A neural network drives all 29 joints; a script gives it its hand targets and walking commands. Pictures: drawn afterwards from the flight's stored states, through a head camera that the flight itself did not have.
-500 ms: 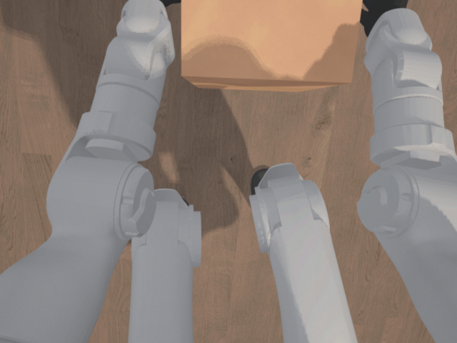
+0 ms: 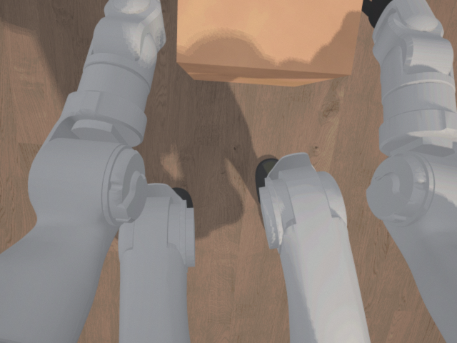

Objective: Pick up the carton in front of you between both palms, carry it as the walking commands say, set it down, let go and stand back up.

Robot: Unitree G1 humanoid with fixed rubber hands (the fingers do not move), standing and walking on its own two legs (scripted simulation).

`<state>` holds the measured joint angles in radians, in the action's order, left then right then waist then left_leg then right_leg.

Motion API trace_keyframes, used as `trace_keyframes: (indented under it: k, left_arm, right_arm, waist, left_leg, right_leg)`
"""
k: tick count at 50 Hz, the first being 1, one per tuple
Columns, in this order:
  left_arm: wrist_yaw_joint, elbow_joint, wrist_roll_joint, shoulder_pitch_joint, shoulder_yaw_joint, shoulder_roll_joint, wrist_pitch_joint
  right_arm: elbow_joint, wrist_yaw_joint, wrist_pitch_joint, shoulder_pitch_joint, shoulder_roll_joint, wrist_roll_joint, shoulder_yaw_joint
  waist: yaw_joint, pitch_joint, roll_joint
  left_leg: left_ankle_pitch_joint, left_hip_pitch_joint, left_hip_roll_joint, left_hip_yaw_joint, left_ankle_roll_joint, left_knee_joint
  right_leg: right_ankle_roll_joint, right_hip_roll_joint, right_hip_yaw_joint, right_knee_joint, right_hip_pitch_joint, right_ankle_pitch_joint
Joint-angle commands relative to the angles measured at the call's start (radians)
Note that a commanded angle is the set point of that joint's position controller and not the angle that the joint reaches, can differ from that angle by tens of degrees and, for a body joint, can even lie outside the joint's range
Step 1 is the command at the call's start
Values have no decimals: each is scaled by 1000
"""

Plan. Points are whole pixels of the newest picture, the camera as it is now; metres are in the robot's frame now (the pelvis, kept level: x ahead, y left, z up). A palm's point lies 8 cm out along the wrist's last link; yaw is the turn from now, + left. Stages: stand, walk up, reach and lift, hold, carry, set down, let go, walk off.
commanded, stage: set down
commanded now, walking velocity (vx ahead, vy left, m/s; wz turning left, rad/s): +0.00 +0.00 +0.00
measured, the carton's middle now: (257, 10) +0.53 -0.14 -0.26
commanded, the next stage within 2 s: let go in 1.68 s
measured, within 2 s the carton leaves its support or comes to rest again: neither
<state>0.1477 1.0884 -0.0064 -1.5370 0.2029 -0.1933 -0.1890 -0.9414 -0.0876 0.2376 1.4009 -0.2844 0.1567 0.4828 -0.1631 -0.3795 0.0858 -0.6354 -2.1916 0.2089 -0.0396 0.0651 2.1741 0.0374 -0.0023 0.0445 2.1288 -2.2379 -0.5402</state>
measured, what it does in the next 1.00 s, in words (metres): stands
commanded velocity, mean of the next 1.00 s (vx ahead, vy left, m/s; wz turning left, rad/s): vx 0.00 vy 0.00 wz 0.00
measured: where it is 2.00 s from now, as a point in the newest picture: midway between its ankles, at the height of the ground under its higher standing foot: (227, 230)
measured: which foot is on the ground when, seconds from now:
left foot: down 0.00-1.00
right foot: down 0.00-1.00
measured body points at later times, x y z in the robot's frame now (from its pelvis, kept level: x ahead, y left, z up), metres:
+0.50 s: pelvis +0.00 +0.00 -0.01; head +0.38 -0.05 +0.21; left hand +0.58 +0.03 -0.21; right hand +0.49 -0.31 -0.21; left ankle +0.10 +0.11 -0.35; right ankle +0.12 -0.13 -0.35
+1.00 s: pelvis +0.00 -0.01 +0.05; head +0.34 -0.08 +0.32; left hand +0.60 +0.02 -0.07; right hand +0.51 -0.35 -0.07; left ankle +0.10 +0.11 -0.35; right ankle +0.12 -0.13 -0.35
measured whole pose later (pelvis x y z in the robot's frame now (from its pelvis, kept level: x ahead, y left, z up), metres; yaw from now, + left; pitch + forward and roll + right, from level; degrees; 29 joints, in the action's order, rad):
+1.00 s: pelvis +0.00 -0.01 +0.05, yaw -3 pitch +40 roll +3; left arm 0.16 0.98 0.07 -1.46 0.16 -0.28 -0.23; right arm -1.00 0.01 0.17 1.39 -0.41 -0.11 0.30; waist -0.14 -0.22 0.05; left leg -0.63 -2.08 0.09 -0.01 0.04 2.01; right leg 0.00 -0.03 0.03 1.96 -2.18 -0.48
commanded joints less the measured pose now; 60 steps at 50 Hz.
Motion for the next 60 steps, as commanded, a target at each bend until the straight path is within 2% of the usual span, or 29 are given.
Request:
trace_keyframes:
  k: [1,9,13,16,18,20,21,23,25,30,34,40,45,48,53,60]
  left_arm:
    - [-211,-75,36,-444,-187,719,20]
    - [-216,-26,-10,-391,-134,621,10]
    - [-214,-23,-16,-392,-135,589,10]
    - [-194,-31,-22,-384,-131,509,17]
    - [-148,-44,-22,-320,-92,297,29]
    - [-66,-62,-2,-262,-68,-47,54]
    - [-31,-69,19,-276,-84,-141,63]
    - [-6,-77,77,-308,-123,-192,75]
    - [-3,-98,131,-328,-168,-198,84]
    - [-8,-170,218,-337,-249,-176,83]
    - [4,-230,204,-313,-230,-204,62]
    - [29,-334,151,-268,-153,-214,6]
    - [23,-246,92,-205,-54,-206,-34]
    - [7,-195,64,-171,-13,-194,-27]
    - [-9,-177,36,-145,11,-182,-17]
    - [-9,-291,41,-142,-20,-168,-38]
  right_arm:
    - [9,-199,-21,496,610,-56,-247]
    - [-42,-192,-18,449,528,-20,-188]
    - [-67,-186,-25,432,493,-7,-161]
    - [-89,-168,-41,401,418,1,-124]
    - [-109,-120,-70,312,211,8,-53]
    - [-136,-22,-126,218,-135,-15,20]
    - [-140,26,-158,228,-240,-43,26]
    - [-128,78,-200,278,-313,-113,-11]
    - [-121,94,-228,320,-354,-186,-58]
    - [-136,82,-232,335,-351,-320,-163]
    - [-112,81,-207,305,-365,-355,-183]
    - [56,102,-139,280,-374,-325,-174]
    - [60,107,-80,258,-282,-285,-178]
    - [46,102,-78,239,-242,-260,-176]
    - [53,94,-76,197,-224,-223,-150]
    - [150,85,-53,142,-259,-208,-109]
  waist:
    - [-94,874,82]
    - [-75,765,83]
    - [-79,752,77]
    - [-80,764,69]
    - [-88,788,59]
    - [-102,845,44]
    - [-108,896,35]
    - [-111,974,39]
    - [-108,1040,51]
    - [-104,1176,47]
    - [-90,1295,36]
    - [-67,1512,-29]
    - [-14,1322,-89]
    - [1,1261,-108]
    - [-5,1292,-100]
    - [-40,1486,-35]
  left_leg:
    - [159,252,-7,88,-50,-180]
    - [111,231,-17,79,-49,-179]
    - [109,251,-26,76,-43,-171]
    - [123,292,-38,77,-32,-165]
    - [138,338,-53,81,-18,-163]
    - [167,387,-72,81,-1,-157]
    - [194,410,-82,72,3,-150]
    - [255,441,-97,61,5,-130]
    - [312,465,-110,52,2,-112]
    - [343,486,-119,61,-4,-95]
    - [300,506,-111,95,-8,-108]
    - [225,521,-82,142,-19,-197]
    - [104,384,-75,150,-37,-298]
    - [93,337,-77,145,-42,-345]
    - [111,360,-77,139,-39,-426]
    - [201,561,-67,133,-25,-535]
  right_leg:
    - [-53,-57,-74,-144,460,291]
    - [-60,-55,-66,-136,405,215]
    - [-55,-49,-70,-128,410,211]
    - [-43,-38,-75,-122,437,223]
    - [-31,-25,-84,-121,472,239]
    - [-20,-15,-91,-122,515,275]
    - [-17,-11,-90,-121,532,306]
    - [-18,-2,-81,-110,554,375]
    - [-22,8,-73,-95,571,441]
    - [-33,19,-59,-87,675,535]
    - [-30,9,-62,-105,784,557]
    - [-18,-22,-88,-186,1014,543]
    - [-4,-32,-90,-284,929,397]
    - [4,-32,-85,-332,893,372]
    - [9,-35,-88,-406,900,389]
    - [2,-49,-110,-511,996,488]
